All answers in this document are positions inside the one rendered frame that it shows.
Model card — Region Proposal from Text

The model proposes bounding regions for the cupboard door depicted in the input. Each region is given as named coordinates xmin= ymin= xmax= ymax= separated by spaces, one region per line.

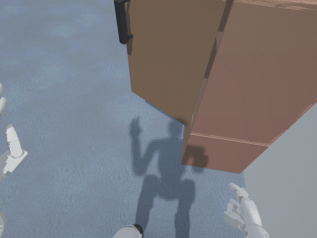
xmin=125 ymin=0 xmax=227 ymax=127

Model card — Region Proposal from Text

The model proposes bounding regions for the left robot hand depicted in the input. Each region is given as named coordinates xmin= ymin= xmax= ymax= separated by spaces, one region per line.
xmin=0 ymin=83 xmax=28 ymax=184

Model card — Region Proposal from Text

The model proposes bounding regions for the robot right forearm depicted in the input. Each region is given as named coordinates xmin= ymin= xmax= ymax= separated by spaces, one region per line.
xmin=244 ymin=225 xmax=269 ymax=238

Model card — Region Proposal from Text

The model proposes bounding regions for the robot left thigh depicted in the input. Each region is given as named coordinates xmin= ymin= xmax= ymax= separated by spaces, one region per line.
xmin=113 ymin=227 xmax=143 ymax=238

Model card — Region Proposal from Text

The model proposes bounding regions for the right robot hand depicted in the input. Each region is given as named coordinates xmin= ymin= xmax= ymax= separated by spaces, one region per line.
xmin=224 ymin=182 xmax=263 ymax=233

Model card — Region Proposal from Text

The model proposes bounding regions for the left robot foot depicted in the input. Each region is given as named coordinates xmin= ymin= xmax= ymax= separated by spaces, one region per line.
xmin=134 ymin=224 xmax=144 ymax=238

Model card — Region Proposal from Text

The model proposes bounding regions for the handle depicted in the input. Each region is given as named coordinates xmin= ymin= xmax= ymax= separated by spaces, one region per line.
xmin=114 ymin=0 xmax=134 ymax=45

